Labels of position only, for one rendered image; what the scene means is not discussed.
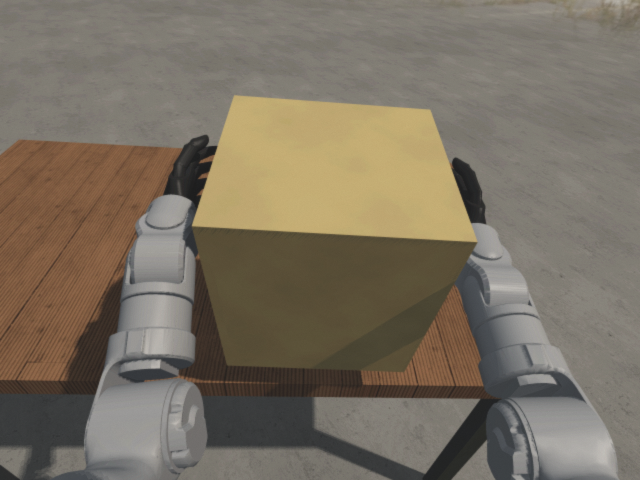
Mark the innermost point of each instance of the carton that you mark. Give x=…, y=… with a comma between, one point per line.
x=329, y=234

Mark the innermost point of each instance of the robot left forearm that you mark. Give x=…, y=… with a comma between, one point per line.
x=154, y=339

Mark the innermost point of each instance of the right robot hand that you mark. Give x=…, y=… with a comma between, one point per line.
x=470, y=191

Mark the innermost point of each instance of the robot right upper arm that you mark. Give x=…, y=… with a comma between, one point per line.
x=547, y=438

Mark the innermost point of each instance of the robot left upper arm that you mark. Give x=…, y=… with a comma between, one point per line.
x=144, y=431

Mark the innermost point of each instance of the robot right forearm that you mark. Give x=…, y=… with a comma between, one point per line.
x=517, y=359

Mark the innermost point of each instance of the left robot hand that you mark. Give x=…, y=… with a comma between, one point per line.
x=183, y=180

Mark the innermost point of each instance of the table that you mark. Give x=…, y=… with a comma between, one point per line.
x=67, y=223

